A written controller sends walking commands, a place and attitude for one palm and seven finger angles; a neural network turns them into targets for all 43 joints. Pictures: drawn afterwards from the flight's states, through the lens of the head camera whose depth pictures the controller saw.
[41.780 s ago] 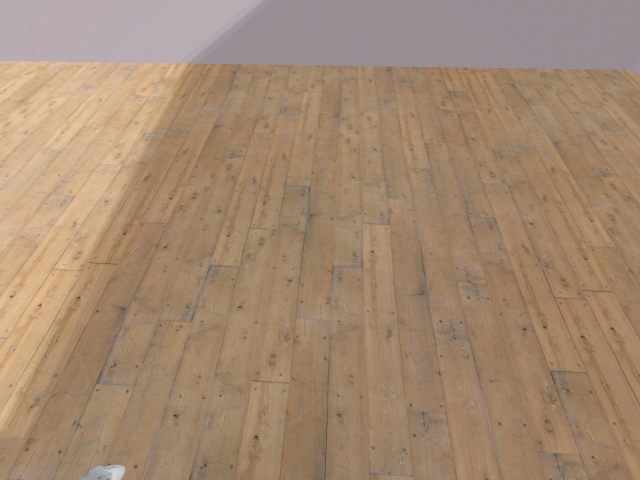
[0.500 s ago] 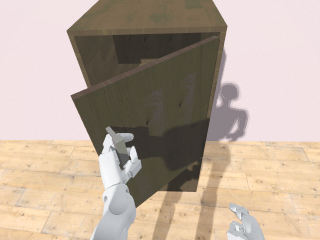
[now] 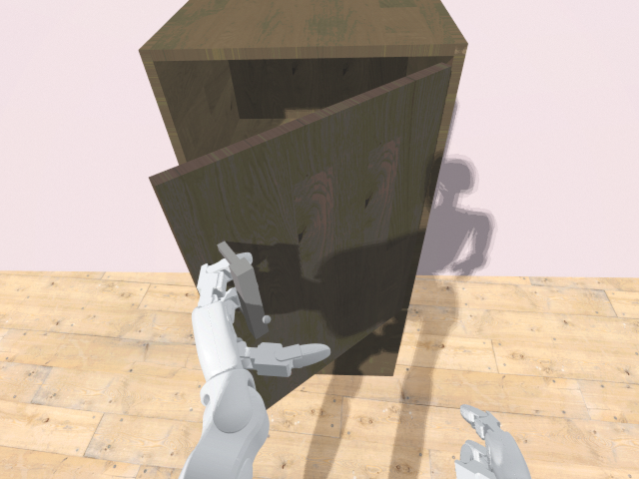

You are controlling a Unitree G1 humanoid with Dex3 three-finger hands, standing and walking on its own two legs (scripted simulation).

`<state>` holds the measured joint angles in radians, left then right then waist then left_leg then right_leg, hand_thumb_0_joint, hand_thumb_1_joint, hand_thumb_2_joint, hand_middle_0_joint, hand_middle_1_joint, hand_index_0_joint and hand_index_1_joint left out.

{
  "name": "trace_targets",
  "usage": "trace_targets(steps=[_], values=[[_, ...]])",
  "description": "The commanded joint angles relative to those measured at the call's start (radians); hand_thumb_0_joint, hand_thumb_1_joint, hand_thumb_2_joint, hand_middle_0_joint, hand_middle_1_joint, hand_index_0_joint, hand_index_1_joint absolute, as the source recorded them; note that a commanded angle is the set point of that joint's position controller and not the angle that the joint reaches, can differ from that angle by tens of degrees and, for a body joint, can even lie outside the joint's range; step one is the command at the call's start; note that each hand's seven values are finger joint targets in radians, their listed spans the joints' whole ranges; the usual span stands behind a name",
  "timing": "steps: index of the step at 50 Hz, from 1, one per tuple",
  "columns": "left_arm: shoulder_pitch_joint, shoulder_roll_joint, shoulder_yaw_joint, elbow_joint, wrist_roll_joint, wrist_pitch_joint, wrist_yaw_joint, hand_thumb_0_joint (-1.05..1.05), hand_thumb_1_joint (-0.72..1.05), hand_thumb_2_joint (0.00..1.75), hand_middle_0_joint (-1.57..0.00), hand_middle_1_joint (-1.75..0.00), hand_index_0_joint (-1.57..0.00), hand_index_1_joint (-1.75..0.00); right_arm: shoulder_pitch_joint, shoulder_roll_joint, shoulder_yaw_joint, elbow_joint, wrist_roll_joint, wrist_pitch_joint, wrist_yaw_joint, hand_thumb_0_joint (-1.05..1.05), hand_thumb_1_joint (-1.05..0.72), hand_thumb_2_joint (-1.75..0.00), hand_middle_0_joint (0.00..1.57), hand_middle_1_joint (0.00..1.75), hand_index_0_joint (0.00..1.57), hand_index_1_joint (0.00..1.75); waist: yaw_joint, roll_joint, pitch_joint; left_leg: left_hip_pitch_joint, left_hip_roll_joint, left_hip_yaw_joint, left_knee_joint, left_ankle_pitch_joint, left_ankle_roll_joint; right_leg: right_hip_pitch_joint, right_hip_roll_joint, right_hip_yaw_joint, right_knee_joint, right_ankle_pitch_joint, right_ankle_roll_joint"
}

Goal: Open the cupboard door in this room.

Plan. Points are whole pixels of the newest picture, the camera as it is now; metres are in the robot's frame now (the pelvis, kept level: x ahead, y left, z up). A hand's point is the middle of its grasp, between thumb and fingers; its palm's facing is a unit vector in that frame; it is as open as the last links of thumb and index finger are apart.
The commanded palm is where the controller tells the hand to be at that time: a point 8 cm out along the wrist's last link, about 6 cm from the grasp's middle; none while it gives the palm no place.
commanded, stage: open thumb and fingers to let go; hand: left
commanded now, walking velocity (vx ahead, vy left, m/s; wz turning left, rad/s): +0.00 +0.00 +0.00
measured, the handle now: (242, 291) +0.32 +0.12 +0.09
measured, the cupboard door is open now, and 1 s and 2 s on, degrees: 39 41 41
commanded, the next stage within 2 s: slide the hand sideways off the handle in 0.18 s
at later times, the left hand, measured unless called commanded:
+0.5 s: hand (261, 346) +0.25 +0.08 +0.09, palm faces -0.09 -1.00 -0.02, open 16.2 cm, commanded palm +0.23 +0.12 +0.09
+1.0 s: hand (235, 372) +0.22 +0.11 +0.09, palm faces -0.02 -1.00 -0.01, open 16.2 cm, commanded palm +0.18 +0.17 +0.09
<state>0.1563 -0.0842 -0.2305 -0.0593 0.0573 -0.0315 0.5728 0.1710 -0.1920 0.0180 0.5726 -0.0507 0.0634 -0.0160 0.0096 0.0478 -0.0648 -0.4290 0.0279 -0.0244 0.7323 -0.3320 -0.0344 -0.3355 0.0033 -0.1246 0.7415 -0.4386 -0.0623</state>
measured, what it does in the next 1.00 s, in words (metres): stands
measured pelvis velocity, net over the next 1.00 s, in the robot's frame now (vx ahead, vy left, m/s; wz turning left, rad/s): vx -0.01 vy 0.02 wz -0.04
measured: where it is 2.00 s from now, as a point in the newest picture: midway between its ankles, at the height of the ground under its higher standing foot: outside the picture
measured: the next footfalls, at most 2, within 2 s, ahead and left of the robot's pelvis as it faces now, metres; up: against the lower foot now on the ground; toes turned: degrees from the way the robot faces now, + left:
none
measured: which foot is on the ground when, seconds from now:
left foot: down 0.00-1.00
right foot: down 0.00-1.00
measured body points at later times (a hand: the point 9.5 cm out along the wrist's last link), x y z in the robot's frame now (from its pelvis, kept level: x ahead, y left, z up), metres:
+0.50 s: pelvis -0.01 +0.03 +0.00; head -0.02 +0.01 +0.45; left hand +0.24 +0.14 +0.10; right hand +0.17 -0.18 -0.09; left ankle +0.03 +0.15 -0.71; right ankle -0.03 -0.07 -0.71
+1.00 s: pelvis -0.01 +0.02 +0.00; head -0.01 +0.00 +0.45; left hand +0.21 +0.16 +0.09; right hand +0.17 -0.20 -0.08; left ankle +0.03 +0.15 -0.71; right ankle -0.03 -0.07 -0.71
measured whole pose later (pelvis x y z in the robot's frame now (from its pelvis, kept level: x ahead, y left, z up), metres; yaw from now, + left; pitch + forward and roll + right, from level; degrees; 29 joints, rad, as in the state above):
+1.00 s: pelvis -0.01 +0.02 +0.00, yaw -2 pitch +2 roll +0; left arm 0.40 0.10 -0.16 -0.25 -0.09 -0.13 0.08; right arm 0.24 -0.21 0.05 0.47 0.00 -0.03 -0.01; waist 0.01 0.04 -0.06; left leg -0.46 0.03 0.02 0.77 -0.34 -0.01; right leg -0.38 0.00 -0.08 0.77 -0.43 -0.04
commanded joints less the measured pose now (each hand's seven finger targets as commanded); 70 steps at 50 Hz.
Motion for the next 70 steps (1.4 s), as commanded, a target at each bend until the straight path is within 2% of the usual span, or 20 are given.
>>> trace_targets(steps=[1, 8, 10, 14, 15, 16, 17, 19, 21, 24, 29, 31, 34, 37, 42, 46, 48, 53, 64, 70], values=[[-0.255, -0.107, -0.041, -0.190, 0.033, -0.051, 0.009, 0.00, -0.50, 0.30, -0.21, -0.65, -0.21, -0.65, -0.144, -0.074, -0.028, -0.162, 0.001, -0.051, -0.005, 0.00, -0.90, -0.90, 0.20, 0.30, 0.20, 0.30, -0.004, -0.118, -0.141, 0.131, -0.035, 0.002, -0.039, 0.170, 0.059, -0.045, -0.032, 0.097, -0.178, 0.265, 0.042], [-0.307, -0.143, -0.059, -0.184, 0.028, -0.018, 0.028, 0.00, -0.50, 0.30, -0.15, -0.30, -0.15, -0.30, -0.157, -0.073, -0.024, -0.163, 0.004, -0.040, 0.007, 0.00, -0.90, -0.90, 0.20, 0.30, 0.20, 0.30, -0.004, -0.095, -0.153, 0.138, -0.024, -0.001, -0.049, 0.174, 0.054, -0.060, -0.014, 0.067, -0.152, 0.243, 0.031], [-0.302, -0.149, -0.060, -0.170, 0.028, -0.006, 0.032, 0.00, -0.50, 0.30, -0.15, -0.30, -0.15, -0.30, -0.158, -0.072, -0.022, -0.161, 0.002, -0.040, 0.007, 0.00, -0.90, -0.90, 0.20, 0.30, 0.20, 0.30, -0.005, -0.119, -0.136, 0.129, -0.025, -0.002, -0.045, 0.168, 0.054, -0.065, -0.014, 0.068, -0.160, 0.232, 0.032], [-0.325, -0.158, -0.066, -0.172, 0.030, 0.002, 0.040, 0.00, -0.50, 0.30, -0.15, -0.30, -0.15, -0.30, -0.170, -0.069, -0.021, -0.155, 0.003, -0.035, 0.010, 0.00, -0.90, -0.90, 0.20, 0.30, 0.20, 0.30, 0.000, -0.096, -0.150, 0.133, -0.025, -0.005, -0.049, 0.154, 0.051, -0.071, -0.011, 0.062, -0.154, 0.196, 0.027], [-0.307, -0.062, -0.250, -0.169, 0.108, -0.043, -0.161, 0.00, -0.50, 0.30, -0.15, -0.30, -0.15, -0.30, -0.085, -0.106, -0.018, -0.133, 0.008, -0.028, 0.022, 0.00, -0.90, -0.90, 0.20, 0.30, 0.20, 0.30, -0.084, -0.166, -0.084, 0.136, -0.032, -0.013, -0.059, 0.183, 0.067, -0.105, -0.013, 0.101, -0.140, 0.283, 0.036], [-0.327, 0.014, -0.166, -0.230, 0.064, -0.087, -0.276, 0.00, -0.50, 0.30, -0.15, -0.30, -0.15, -0.30, -0.077, -0.102, -0.032, -0.169, 0.024, -0.025, 0.016, 0.00, -0.90, -0.90, 0.20, 0.30, 0.20, 0.30, -0.046, -0.114, -0.161, 0.131, -0.030, -0.007, -0.059, 0.205, 0.070, -0.064, -0.013, 0.099, -0.112, 0.332, 0.027], [-0.345, 0.038, -0.170, -0.261, 0.044, -0.119, -0.359, 0.00, -0.50, 0.30, -0.15, -0.30, -0.15, -0.30, -0.080, -0.099, -0.023, -0.182, 0.027, -0.032, 0.006, 0.00, -0.90, -0.90, 0.20, 0.30, 0.20, 0.30, -0.044, -0.055, -0.193, 0.153, -0.034, 0.001, -0.052, 0.205, 0.074, -0.060, -0.016, 0.104, -0.102, 0.346, 0.027], [-0.357, 0.060, -0.169, -0.259, -0.016, -0.154, -0.497, 0.00, -0.50, 0.30, -0.15, -0.30, -0.15, -0.30, -0.061, -0.101, -0.015, -0.197, 0.041, -0.057, -0.007, 0.00, -0.90, -0.90, 0.20, 0.30, 0.20, 0.30, -0.061, -0.042, -0.190, 0.169, -0.035, -0.007, -0.048, 0.180, 0.076, -0.080, -0.013, 0.092, -0.099, 0.324, 0.026], [-0.288, 0.046, -0.122, -0.249, -0.101, -0.155, -0.544, 0.00, -0.50, 0.30, -0.15, -0.30, -0.15, -0.30, -0.074, -0.097, -0.005, -0.220, 0.058, -0.086, -0.017, 0.00, -0.90, -0.90, 0.20, 0.30, 0.20, 0.30, -0.044, -0.038, -0.165, 0.161, -0.029, -0.013, -0.063, 0.128, 0.068, -0.087, -0.004, 0.078, -0.115, 0.255, 0.026], [-0.239, 0.038, -0.058, -0.250, -0.156, -0.139, -0.500, 0.00, -0.50, 0.30, -0.15, -0.30, -0.15, -0.30, -0.093, -0.099, 0.000, -0.232, 0.065, -0.117, -0.018, 0.00, -0.90, -0.90, 0.20, 0.30, 0.20, 0.30, -0.025, -0.086, -0.122, 0.131, -0.023, -0.029, -0.094, 0.040, 0.056, -0.106, 0.004, 0.060, -0.134, 0.140, 0.034], [-0.138, 0.083, -0.009, -0.285, -0.102, -0.128, -0.404, 0.00, -0.50, 0.30, -0.15, -0.30, -0.15, -0.30, -0.086, -0.099, -0.001, -0.246, 0.054, -0.127, 0.003, 0.00, -0.90, -0.90, 0.20, 0.30, 0.20, 0.30, 0.004, -0.102, -0.123, 0.113, -0.021, -0.018, -0.110, 0.037, 0.056, -0.087, 0.004, 0.062, -0.130, 0.119, 0.032], [-0.108, 0.128, 0.030, -0.286, -0.085, -0.129, -0.394, 0.00, -0.50, 0.30, -0.15, -0.30, -0.15, -0.30, -0.089, -0.102, -0.001, -0.248, 0.049, -0.119, 0.005, 0.00, -0.90, -0.90, 0.20, 0.30, 0.20, 0.30, 0.015, -0.097, -0.107, 0.100, -0.021, -0.011, -0.113, 0.031, 0.056, -0.077, 0.004, 0.069, -0.136, 0.104, 0.029], [-0.052, 0.125, 0.037, -0.323, -0.084, -0.138, -0.392, 0.00, -0.50, 0.30, -0.15, -0.30, -0.15, -0.30, -0.091, -0.095, 0.002, -0.262, 0.047, -0.116, 0.010, 0.00, -0.90, -0.90, 0.20, 0.30, 0.20, 0.30, 0.021, -0.062, -0.098, 0.098, -0.023, 0.005, -0.108, 0.035, 0.056, -0.075, 0.003, 0.077, -0.140, 0.108, 0.028], [0.025, 0.149, 0.068, -0.337, -0.098, -0.137, -0.407, 0.00, -0.50, 0.30, -0.15, -0.30, -0.15, -0.30, -0.092, -0.097, 0.002, -0.270, 0.047, -0.112, 0.009, 0.00, -0.90, -0.90, 0.20, 0.30, 0.20, 0.30, 0.021, -0.089, -0.079, 0.086, -0.021, 0.015, -0.103, 0.044, 0.058, -0.066, 0.002, 0.084, -0.155, 0.120, 0.033], [0.056, 0.168, 0.085, -0.398, -0.121, -0.155, -0.443, 0.00, -0.50, 0.30, -0.15, -0.30, -0.15, -0.30, -0.080, -0.101, -0.001, -0.273, 0.048, -0.125, 0.001, 0.00, -0.90, -0.90, 0.20, 0.30, 0.20, 0.30, 0.007, -0.051, -0.067, 0.089, -0.025, 0.018, -0.084, 0.049, 0.059, -0.083, 0.002, 0.092, -0.155, 0.129, 0.036], [0.128, 0.210, 0.139, -0.402, -0.145, -0.172, -0.475, 0.00, -0.50, 0.30, -0.15, -0.30, -0.15, -0.30, -0.060, -0.108, -0.007, -0.267, 0.049, -0.141, -0.006, 0.00, -0.90, -0.90, 0.20, 0.30, 0.20, 0.30, 0.004, -0.090, -0.071, 0.074, -0.029, 0.017, -0.064, 0.064, 0.062, -0.078, 0.003, 0.101, -0.157, 0.155, 0.042], [0.137, 0.202, 0.126, -0.433, -0.151, -0.185, -0.493, 0.00, -0.50, 0.30, -0.15, -0.30, -0.15, -0.30, -0.054, -0.109, -0.009, -0.273, 0.051, -0.153, -0.008, 0.00, -0.90, -0.90, 0.20, 0.30, 0.20, 0.30, 0.001, -0.080, -0.078, 0.070, -0.032, 0.020, -0.055, 0.075, 0.062, -0.083, 0.001, 0.102, -0.144, 0.184, 0.047], [0.238, 0.238, 0.173, -0.463, -0.173, -0.210, -0.536, 0.00, -0.50, 0.30, -0.15, -0.30, -0.15, -0.30, -0.032, -0.114, -0.017, -0.276, 0.054, -0.177, -0.011, 0.00, -0.90, -0.90, 0.20, 0.30, 0.20, 0.30, 0.010, -0.058, -0.105, 0.055, -0.038, 0.023, -0.030, 0.112, 0.063, -0.072, -0.001, 0.110, -0.118, 0.257, 0.050], [0.423, 0.308, 0.291, -0.506, -0.249, -0.253, -0.644, 0.00, -0.50, 0.30, -0.15, -0.30, -0.15, -0.30, 0.000, -0.121, -0.030, -0.280, 0.065, -0.214, -0.027, 0.00, -0.90, -0.90, 0.20, 0.30, 0.20, 0.30, 0.014, -0.103, -0.128, -0.012, -0.046, 0.017, 0.039, 0.149, 0.059, -0.048, -0.024, 0.151, -0.085, 0.427, 0.082], [0.467, 0.332, 0.322, -0.517, -0.291, -0.283, -0.716, 0.00, -0.50, 0.30, -0.15, -0.30, -0.15, -0.30, 0.005, -0.127, -0.037, -0.275, 0.076, -0.230, -0.036, 0.00, -0.90, -0.90, 0.20, 0.30, 0.20, 0.30, 0.006, -0.077, -0.105, -0.039, -0.048, 0.008, 0.062, 0.149, 0.058, -0.081, -0.022, 0.148, -0.068, 0.431, 0.085]])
